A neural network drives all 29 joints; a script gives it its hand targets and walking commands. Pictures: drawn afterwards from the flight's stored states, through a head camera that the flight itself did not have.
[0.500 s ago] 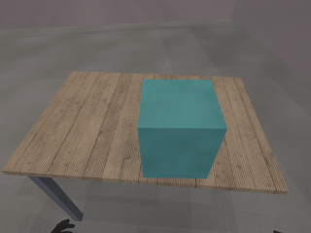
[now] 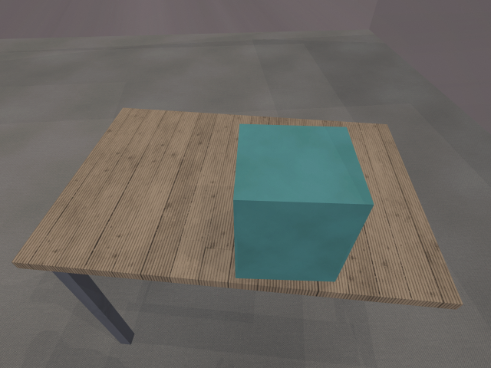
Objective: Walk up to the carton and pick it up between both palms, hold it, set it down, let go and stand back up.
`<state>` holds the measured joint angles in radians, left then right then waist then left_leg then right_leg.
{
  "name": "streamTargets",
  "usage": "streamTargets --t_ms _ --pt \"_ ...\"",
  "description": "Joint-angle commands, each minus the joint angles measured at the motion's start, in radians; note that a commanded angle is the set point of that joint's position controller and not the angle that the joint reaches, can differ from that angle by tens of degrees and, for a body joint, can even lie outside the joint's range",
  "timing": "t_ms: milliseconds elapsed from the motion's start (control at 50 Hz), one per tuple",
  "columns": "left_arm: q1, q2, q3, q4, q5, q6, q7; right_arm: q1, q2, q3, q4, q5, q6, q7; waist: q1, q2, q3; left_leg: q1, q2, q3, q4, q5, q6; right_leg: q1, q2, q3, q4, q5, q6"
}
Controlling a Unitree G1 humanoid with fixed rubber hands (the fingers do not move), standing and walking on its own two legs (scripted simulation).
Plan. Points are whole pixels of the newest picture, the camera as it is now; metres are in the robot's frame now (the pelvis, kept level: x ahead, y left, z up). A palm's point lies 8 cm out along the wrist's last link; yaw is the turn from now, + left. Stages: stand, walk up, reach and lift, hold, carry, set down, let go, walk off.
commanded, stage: stand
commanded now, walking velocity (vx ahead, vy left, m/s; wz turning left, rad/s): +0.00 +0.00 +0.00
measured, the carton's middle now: (288, 205) +0.43 -0.05 +0.02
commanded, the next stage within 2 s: none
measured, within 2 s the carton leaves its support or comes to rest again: neither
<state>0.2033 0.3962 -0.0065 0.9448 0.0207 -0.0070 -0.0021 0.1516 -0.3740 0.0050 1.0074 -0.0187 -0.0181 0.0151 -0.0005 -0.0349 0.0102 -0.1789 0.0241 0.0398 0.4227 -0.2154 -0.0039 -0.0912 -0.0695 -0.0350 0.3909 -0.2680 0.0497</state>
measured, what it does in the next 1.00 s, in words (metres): stands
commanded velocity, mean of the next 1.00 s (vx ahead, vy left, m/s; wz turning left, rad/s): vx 0.00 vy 0.00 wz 0.00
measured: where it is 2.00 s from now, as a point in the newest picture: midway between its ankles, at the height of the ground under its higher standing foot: outside the picture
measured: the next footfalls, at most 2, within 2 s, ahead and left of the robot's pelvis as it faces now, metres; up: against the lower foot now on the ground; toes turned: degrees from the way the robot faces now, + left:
none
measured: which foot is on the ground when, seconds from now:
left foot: down 0.00-1.00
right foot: down 0.00-1.00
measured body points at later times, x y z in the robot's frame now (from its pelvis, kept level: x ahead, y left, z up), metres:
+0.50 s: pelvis -0.01 -0.01 +0.00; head -0.01 +0.00 +0.45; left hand +0.06 +0.31 -0.12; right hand +0.09 -0.32 -0.11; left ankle +0.01 +0.12 -0.74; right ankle -0.04 -0.15 -0.74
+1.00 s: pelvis -0.01 +0.00 +0.00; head -0.02 +0.00 +0.45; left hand +0.06 +0.31 -0.12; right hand +0.09 -0.32 -0.11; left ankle +0.01 +0.12 -0.74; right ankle -0.04 -0.15 -0.74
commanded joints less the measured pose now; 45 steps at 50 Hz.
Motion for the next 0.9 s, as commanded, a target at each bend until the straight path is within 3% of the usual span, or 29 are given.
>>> streamTargets --t_ms 0,60,100,120,140,200,220,280,340,360,400,440,460,480,500,520,540,560,600,620,640,700,720,740,760,820,840,860,880 --pt "0.003 0.163 0.032 -0.020 -0.001 -0.016 0.003 -0.062 -0.223 -0.048 -0.037 0.001 -0.022 -0.016 0.000 0.055 -0.041 0.049 0.106 -0.110 -0.088 0.130 0.044 -0.044 -0.057 0.051 -0.073 0.146 -0.066" --pt "-0.040 0.204 0.040 -0.021 -0.001 -0.016 0.008 -0.071 -0.202 -0.050 -0.039 0.003 -0.017 -0.014 -0.010 0.014 -0.022 0.053 0.100 -0.116 -0.108 0.203 0.035 -0.040 -0.053 0.022 -0.063 0.163 -0.051" --pt "-0.023 0.165 0.024 -0.013 -0.008 -0.022 0.005 -0.075 -0.213 -0.050 -0.016 0.011 -0.018 -0.019 -0.005 0.075 0.001 0.040 0.098 -0.100 -0.078 0.216 0.040 -0.050 -0.074 0.050 -0.081 0.169 -0.070" --pt "-0.029 0.181 0.035 -0.010 -0.007 -0.018 0.006 -0.031 -0.192 -0.033 -0.008 0.009 -0.017 -0.014 -0.023 0.027 -0.007 0.016 0.101 -0.111 -0.090 0.187 0.040 -0.037 -0.072 0.062 -0.086 0.183 -0.070" --pt "-0.014 0.194 0.038 -0.005 -0.007 -0.020 0.013 -0.086 -0.187 -0.036 -0.010 0.012 -0.020 -0.008 0.004 -0.008 -0.049 0.090 0.107 -0.116 -0.090 0.197 0.046 -0.025 -0.068 0.039 -0.080 0.155 -0.069" --pt "-0.024 0.180 0.034 -0.006 0.000 -0.021 0.010 -0.134 -0.211 -0.046 0.001 -0.001 -0.007 -0.014 0.022 0.082 -0.006 0.012 0.102 -0.106 -0.106 0.130 0.040 -0.030 -0.077 0.057 -0.089 0.127 -0.079" --pt "-0.018 0.212 0.046 -0.002 0.003 -0.011 0.017 -0.031 -0.196 -0.034 -0.001 0.005 -0.004 -0.010 -0.017 0.011 -0.037 0.044 0.088 -0.097 -0.112 0.129 0.036 -0.009 -0.062 0.044 -0.074 0.130 -0.069" --pt "-0.013 0.181 0.037 0.001 -0.009 -0.013 0.013 -0.101 -0.219 -0.046 0.025 0.012 -0.011 -0.021 0.010 0.045 -0.015 0.046 0.113 -0.134 -0.111 0.156 0.057 -0.048 -0.077 0.044 -0.078 0.134 -0.071" --pt "-0.066 0.213 0.044 -0.003 0.001 -0.019 0.017 -0.084 -0.213 -0.045 0.022 0.011 -0.009 -0.006 -0.008 -0.034 -0.055 0.104 0.102 -0.105 -0.076 0.229 0.048 -0.036 -0.076 0.057 -0.084 0.212 -0.072" --pt "-0.073 0.183 0.042 -0.004 0.001 -0.016 0.021 -0.087 -0.218 -0.048 0.020 0.013 -0.005 -0.013 -0.018 0.039 -0.066 0.098 0.098 -0.091 -0.059 0.273 0.038 -0.033 -0.081 0.043 -0.090 0.197 -0.064" --pt "-0.038 0.196 0.036 0.022 -0.005 -0.027 0.015 -0.057 -0.188 -0.029 0.028 0.009 -0.008 -0.009 -0.024 -0.016 0.009 0.057 0.120 -0.118 -0.079 0.232 0.044 -0.074 -0.079 0.056 -0.110 0.152 -0.071" --pt "-0.027 0.187 0.036 0.007 -0.003 -0.019 0.013 -0.079 -0.220 -0.041 0.029 0.015 0.002 -0.018 0.000 0.002 -0.025 0.067 0.092 -0.100 -0.075 0.174 0.046 -0.042 -0.068 0.039 -0.127 0.151 -0.061" --pt "-0.022 0.176 0.032 0.024 -0.005 -0.022 0.012 -0.106 -0.228 -0.041 0.014 0.016 -0.005 -0.010 -0.015 0.075 -0.023 0.038 0.095 -0.096 -0.093 0.118 0.035 -0.037 -0.080 0.043 -0.118 0.126 -0.069" --pt "-0.001 0.185 0.037 0.040 -0.004 -0.023 0.013 -0.076 -0.196 -0.035 0.023 0.002 -0.008 -0.005 -0.012 0.070 -0.027 0.041 0.106 -0.109 -0.099 0.114 0.043 -0.002 -0.085 0.059 -0.113 0.092 -0.068" --pt "-0.064 0.209 0.053 0.030 0.000 -0.019 0.014 -0.116 -0.229 -0.045 0.038 0.001 -0.001 -0.012 0.007 -0.034 -0.008 0.015 0.104 -0.119 -0.103 0.139 0.042 -0.008 -0.077 0.047 -0.116 0.110 -0.063" --pt "-0.036 0.170 0.034 0.012 -0.008 -0.016 0.010 -0.087 -0.224 -0.038 0.031 0.000 -0.003 -0.014 0.024 -0.004 -0.005 0.014 0.102 -0.114 -0.097 0.145 0.052 0.005 -0.086 0.046 -0.108 0.143 -0.069" --pt "-0.028 0.158 0.030 0.020 -0.010 -0.019 0.013 -0.083 -0.185 -0.033 0.019 0.016 -0.011 -0.015 -0.002 0.012 -0.060 0.063 0.115 -0.131 -0.114 0.175 0.054 -0.023 -0.080 0.042 -0.092 0.145 -0.074" --pt "-0.038 0.178 0.033 0.033 -0.005 -0.024 0.007 -0.106 -0.233 -0.042 0.030 0.007 -0.012 -0.016 0.011 0.102 -0.018 0.057 0.100 -0.132 -0.110 0.138 0.050 -0.027 -0.074 0.047 -0.119 0.139 -0.056" --pt "-0.070 0.198 0.040 0.031 -0.001 -0.015 0.012 -0.118 -0.155 -0.021 0.009 -0.003 -0.007 -0.014 0.008 -0.018 -0.012 0.055 0.121 -0.116 -0.110 0.240 0.041 -0.018 -0.080 0.025 -0.087 0.162 -0.064" --pt "-0.036 0.203 0.043 0.032 -0.003 -0.021 0.014 -0.077 -0.198 -0.038 0.024 0.006 -0.002 -0.017 0.011 0.098 -0.015 0.027 0.096 -0.100 -0.102 0.223 0.033 0.003 -0.073 0.041 -0.113 0.147 -0.053" --pt "-0.059 0.186 0.037 0.040 0.000 -0.015 0.018 -0.091 -0.192 -0.035 0.022 0.005 -0.005 -0.017 -0.003 0.136 0.015 0.014 0.079 -0.091 -0.129 0.196 0.024 0.000 -0.082 0.047 -0.107 0.139 -0.055" --pt "-0.067 0.147 0.039 0.004 -0.005 -0.020 0.010 -0.099 -0.208 -0.040 0.019 0.016 -0.013 -0.021 0.012 0.021 0.014 0.012 0.088 -0.085 -0.090 0.268 0.034 0.008 -0.079 0.039 -0.129 0.224 -0.064" --pt "-0.061 0.193 0.041 0.033 -0.008 -0.022 0.007 -0.079 -0.197 -0.036 0.022 0.012 -0.015 -0.019 -0.008 -0.011 -0.043 0.096 0.107 -0.101 -0.095 0.258 0.037 -0.015 -0.089 0.046 -0.113 0.200 -0.065" --pt "-0.083 0.189 0.044 0.031 -0.004 -0.025 0.007 -0.042 -0.181 -0.025 0.044 0.005 -0.014 -0.014 -0.020 0.022 -0.058 0.100 0.114 -0.099 -0.100 0.242 0.036 0.005 -0.085 0.046 -0.100 0.204 -0.066" --pt "-0.041 0.170 0.039 0.038 -0.008 -0.014 0.004 -0.087 -0.223 -0.042 0.034 0.001 -0.013 -0.020 0.009 0.052 0.014 0.039 0.107 -0.106 -0.125 0.195 0.036 -0.004 -0.076 0.023 -0.132 0.174 -0.052" --pt "-0.071 0.174 0.049 0.029 -0.008 -0.008 0.012 -0.112 -0.235 -0.065 0.015 0.008 -0.008 -0.016 0.010 0.011 -0.016 0.058 0.099 -0.095 -0.128 0.134 0.037 -0.019 -0.083 0.033 -0.150 0.131 -0.060" --pt "-0.082 0.209 0.060 0.033 0.001 -0.011 0.010 -0.088 -0.214 -0.048 0.024 0.010 -0.003 -0.015 -0.005 -0.060 -0.030 0.049 0.112 -0.109 -0.126 0.156 0.037 0.006 -0.078 0.013 -0.118 0.122 -0.060" --pt "-0.050 0.178 0.049 0.026 -0.009 -0.022 0.007 -0.071 -0.208 -0.036 0.033 0.008 -0.003 -0.018 0.008 0.012 -0.032 0.019 0.113 -0.118 -0.117 0.110 0.048 0.025 -0.077 0.045 -0.129 0.116 -0.058" --pt "-0.050 0.161 0.041 0.042 -0.005 -0.024 0.012 -0.096 -0.222 -0.058 0.027 0.012 -0.010 -0.020 0.000 0.010 -0.037 0.042 0.093 -0.118 -0.138 0.099 0.040 0.011 -0.079 0.031 -0.112 0.112 -0.065"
